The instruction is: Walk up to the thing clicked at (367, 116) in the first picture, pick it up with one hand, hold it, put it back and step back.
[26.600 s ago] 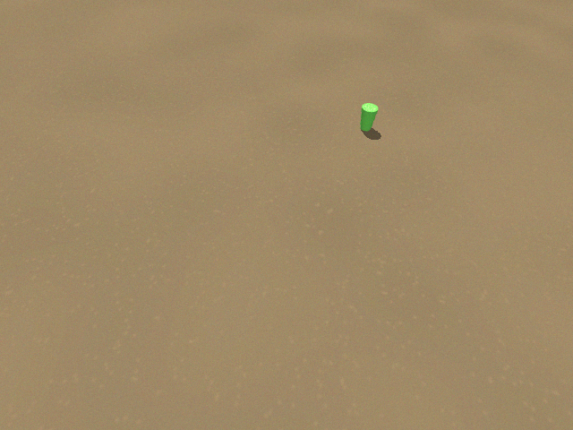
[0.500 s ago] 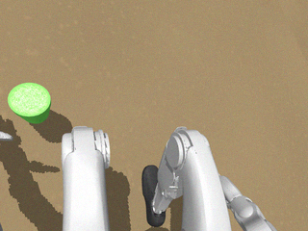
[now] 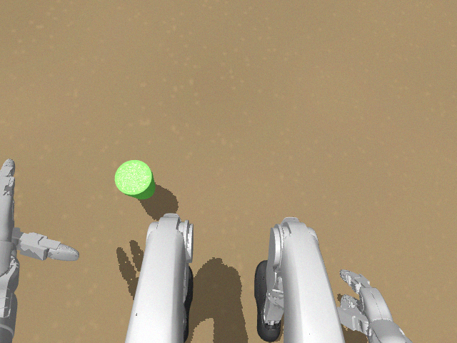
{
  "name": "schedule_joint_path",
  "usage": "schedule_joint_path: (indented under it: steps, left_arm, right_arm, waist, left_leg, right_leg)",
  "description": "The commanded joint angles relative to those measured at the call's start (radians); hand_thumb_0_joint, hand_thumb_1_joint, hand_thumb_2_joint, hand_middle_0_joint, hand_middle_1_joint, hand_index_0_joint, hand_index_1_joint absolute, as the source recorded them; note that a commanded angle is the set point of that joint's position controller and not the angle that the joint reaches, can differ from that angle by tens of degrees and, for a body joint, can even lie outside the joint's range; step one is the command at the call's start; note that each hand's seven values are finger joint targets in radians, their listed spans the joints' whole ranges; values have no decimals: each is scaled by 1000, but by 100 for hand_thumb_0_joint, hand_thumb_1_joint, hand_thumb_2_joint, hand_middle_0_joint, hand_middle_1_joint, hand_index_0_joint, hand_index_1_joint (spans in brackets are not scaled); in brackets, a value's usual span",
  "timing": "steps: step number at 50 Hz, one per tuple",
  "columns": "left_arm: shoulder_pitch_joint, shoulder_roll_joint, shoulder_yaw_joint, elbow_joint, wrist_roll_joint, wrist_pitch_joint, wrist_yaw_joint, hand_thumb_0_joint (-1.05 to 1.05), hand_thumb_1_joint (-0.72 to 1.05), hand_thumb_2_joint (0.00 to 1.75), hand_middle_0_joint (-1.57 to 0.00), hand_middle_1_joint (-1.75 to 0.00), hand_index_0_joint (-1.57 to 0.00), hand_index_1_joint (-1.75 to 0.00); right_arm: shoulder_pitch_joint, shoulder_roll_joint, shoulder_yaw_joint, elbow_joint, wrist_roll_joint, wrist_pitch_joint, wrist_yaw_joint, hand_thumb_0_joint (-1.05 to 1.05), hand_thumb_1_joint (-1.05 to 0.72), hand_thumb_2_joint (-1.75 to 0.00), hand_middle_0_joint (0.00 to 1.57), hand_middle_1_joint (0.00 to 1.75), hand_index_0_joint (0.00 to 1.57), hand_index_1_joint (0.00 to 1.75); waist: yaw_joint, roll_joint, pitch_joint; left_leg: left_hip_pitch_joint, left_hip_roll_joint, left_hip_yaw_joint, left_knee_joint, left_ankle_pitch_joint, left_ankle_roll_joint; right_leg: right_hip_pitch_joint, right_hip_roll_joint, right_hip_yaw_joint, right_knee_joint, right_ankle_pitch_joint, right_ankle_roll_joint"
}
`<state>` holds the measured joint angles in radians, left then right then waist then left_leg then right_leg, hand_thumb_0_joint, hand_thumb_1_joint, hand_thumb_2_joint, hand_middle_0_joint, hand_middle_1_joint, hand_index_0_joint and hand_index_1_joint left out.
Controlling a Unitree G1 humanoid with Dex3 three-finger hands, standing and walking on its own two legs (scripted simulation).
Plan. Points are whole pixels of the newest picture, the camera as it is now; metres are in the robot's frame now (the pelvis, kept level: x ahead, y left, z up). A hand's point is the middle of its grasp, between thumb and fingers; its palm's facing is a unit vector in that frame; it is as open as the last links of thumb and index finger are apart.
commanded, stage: home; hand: left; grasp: from the side
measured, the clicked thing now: (139, 183) +0.43 +0.26 -0.38
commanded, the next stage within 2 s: none
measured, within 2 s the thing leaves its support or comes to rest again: neither
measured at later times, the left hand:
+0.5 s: hand (18, 232) +0.26 +0.23 +0.13, palm faces +0.20 -0.91 -0.37, open 17.0 cm
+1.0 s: hand out of the picture +0.23 +0.20 +0.21, palm faces +0.19 -0.94 -0.30, open 17.4 cm
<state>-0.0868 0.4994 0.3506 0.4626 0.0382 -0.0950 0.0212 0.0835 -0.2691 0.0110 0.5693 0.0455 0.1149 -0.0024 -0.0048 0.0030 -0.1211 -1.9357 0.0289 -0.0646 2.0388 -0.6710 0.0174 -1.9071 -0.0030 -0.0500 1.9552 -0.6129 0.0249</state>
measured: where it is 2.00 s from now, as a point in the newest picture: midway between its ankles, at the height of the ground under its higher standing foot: (223, 316)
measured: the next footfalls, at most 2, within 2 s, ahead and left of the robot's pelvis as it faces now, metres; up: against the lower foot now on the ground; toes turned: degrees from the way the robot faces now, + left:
none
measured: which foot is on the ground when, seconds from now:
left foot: down 0.00-1.00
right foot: down 0.00-1.00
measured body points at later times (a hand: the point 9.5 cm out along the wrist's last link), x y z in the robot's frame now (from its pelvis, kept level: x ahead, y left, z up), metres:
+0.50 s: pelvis +0.07 -0.01 +0.22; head +0.14 +0.02 +0.66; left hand +0.25 +0.28 +0.15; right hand +0.25 -0.25 +0.14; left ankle +0.08 +0.11 -0.42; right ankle +0.11 -0.13 -0.42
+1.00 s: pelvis +0.08 +0.00 +0.27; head +0.11 +0.01 +0.72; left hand +0.22 +0.25 +0.23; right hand +0.27 -0.22 +0.20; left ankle +0.08 +0.11 -0.42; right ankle +0.11 -0.13 -0.42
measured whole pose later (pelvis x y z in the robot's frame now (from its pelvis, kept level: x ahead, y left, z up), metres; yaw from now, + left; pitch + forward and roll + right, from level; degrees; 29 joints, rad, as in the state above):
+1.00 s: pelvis +0.08 +0.00 +0.27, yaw +5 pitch +8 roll -2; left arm 0.48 0.22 -0.02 -0.01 -0.01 0.27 0.15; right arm 0.27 -0.20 0.04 0.47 0.01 -0.10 -0.18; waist -0.01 0.03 -0.10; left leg -0.64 0.02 -0.03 0.98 -0.48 0.00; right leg -0.62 -0.01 -0.04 0.92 -0.44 0.01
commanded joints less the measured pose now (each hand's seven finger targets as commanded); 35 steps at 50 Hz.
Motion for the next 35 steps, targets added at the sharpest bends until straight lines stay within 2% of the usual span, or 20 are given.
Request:
schedule_joint_path:
  steps: [1,2,5,7,9,12,14,16,18,19,23,25,28,29,35]
  left_arm:
    - [-64,313,112,-297,-13,29,80,0,-47,11,-6,-7,-6,-7]
    - [-23,291,102,-285,-15,45,91,0,-45,12,-7,-7,-7,-8]
    - [76,168,34,-219,-21,90,110,0,-49,9,-6,-6,-6,-7]
    - [102,119,-7,-211,-22,115,118,0,-49,9,-6,-6,-6,-7]
    - [139,91,-28,-221,-28,141,126,0,-48,9,-6,-6,-6,-7]
    - [182,13,-97,-228,-33,180,135,0,-47,10,-6,-7,-6,-7]
    - [188,-12,-128,-246,-35,201,143,0,-46,11,-6,-7,-6,-7]
    - [212,-5,-135,-286,-36,222,153,0,-46,11,-6,-7,-6,-7]
    - [242,-32,-164,-318,-35,244,159,0,-47,10,-6,-6,-6,-7]
    - [248,-30,-164,-343,-36,254,164,0,-48,10,-6,-6,-6,-7]
    - [329,-76,-214,-433,-42,295,177,0,-48,10,-6,-6,-6,-6]
    - [372,-87,-225,-485,-44,312,183,0,-47,10,-6,-7,-6,-7]
    - [431,-125,-271,-567,-50,334,187,0,-50,8,-5,-6,-5,-6]
    - [468,-155,-294,-585,-50,339,185,0,-50,9,-6,-6,-5,-6]
    - [550,-181,-323,-659,-50,350,171,0,-55,6,-5,-5,-5,-5]
  right_arm:
    - [75,-183,-90,-133,13,-56,-61,0,-89,-90,20,30,20,30]
    - [70,-168,-86,-135,13,-61,-71,0,-89,-90,20,30,20,30]
    - [75,-132,-73,-125,6,-83,-94,0,-90,-90,20,30,20,30]
    - [88,-123,-69,-124,3,-97,-105,0,-90,-90,20,30,20,30]
    - [101,-121,-66,-135,4,-108,-112,0,-90,-90,20,30,20,30]
    - [118,-112,-61,-137,4,-131,-120,0,-89,-90,20,30,20,30]
    - [130,-109,-58,-141,4,-143,-126,0,-89,-90,20,30,20,30]
    - [134,-105,-57,-152,4,-152,-134,0,-89,-90,20,30,20,30]
    - [139,-98,-53,-160,4,-161,-144,0,-90,-90,20,30,20,30]
    - [141,-94,-51,-166,4,-166,-149,0,-90,-90,20,30,20,30]
    - [148,-81,-41,-184,-1,-179,-171,0,-90,-90,20,30,20,30]
    - [153,-76,-37,-199,-2,-186,-181,0,-90,-90,20,30,20,30]
    - [147,-63,-28,-219,-5,-198,-193,0,-90,-90,20,30,20,30]
    - [150,-58,-28,-221,-8,-203,-196,0,-90,-90,20,30,20,30]
    - [141,-54,-26,-254,-16,-228,-200,0,-90,-90,20,30,20,30]
  waist:
    - [3,114,-634]
    - [7,107,-619]
    - [-8,76,-527]
    - [-17,87,-495]
    - [-16,75,-471]
    - [-37,69,-421]
    - [-42,57,-407]
    - [-38,63,-383]
    - [-39,56,-358]
    - [-36,62,-347]
    - [-33,91,-292]
    - [-25,104,-275]
    - [-25,101,-221]
    - [-34,100,-205]
    - [-29,21,-71]
  left_leg:
    - [592,-8,-2,-468,21,12]
    - [599,-11,8,-485,55,13]
    - [639,-17,37,-533,144,18]
    - [700,-18,46,-578,199,16]
    - [756,-16,46,-630,235,15]
    - [864,-15,44,-719,272,8]
    - [926,-15,41,-769,304,6]
    - [987,-14,42,-823,326,3]
    - [1048,-15,45,-876,339,1]
    - [1069,-16,48,-898,343,2]
    - [1197,-19,51,-1009,380,-7]
    - [1253,-17,47,-1063,400,-11]
    - [1296,-17,43,-1121,396,-12]
    - [1312,-15,42,-1136,402,-13]
    - [1319,-10,27,-1211,367,-9]
  right_leg:
    - [499,24,20,-390,5,-51]
    - [544,23,27,-416,27,-49]
    - [647,23,38,-507,109,-51]
    - [712,21,38,-559,165,-52]
    - [784,18,38,-617,195,-49]
    - [866,16,30,-709,232,-49]
    - [928,14,23,-762,265,-47]
    - [995,12,24,-818,284,-44]
    - [1053,10,26,-874,299,-41]
    - [1087,6,31,-905,304,-38]
    - [1174,13,12,-989,331,-39]
    - [1218,16,2,-1021,343,-40]
    - [1265,20,-7,-1071,341,-38]
    - [1275,25,-11,-1082,345,-40]
    - [1305,34,-33,-1147,307,-36]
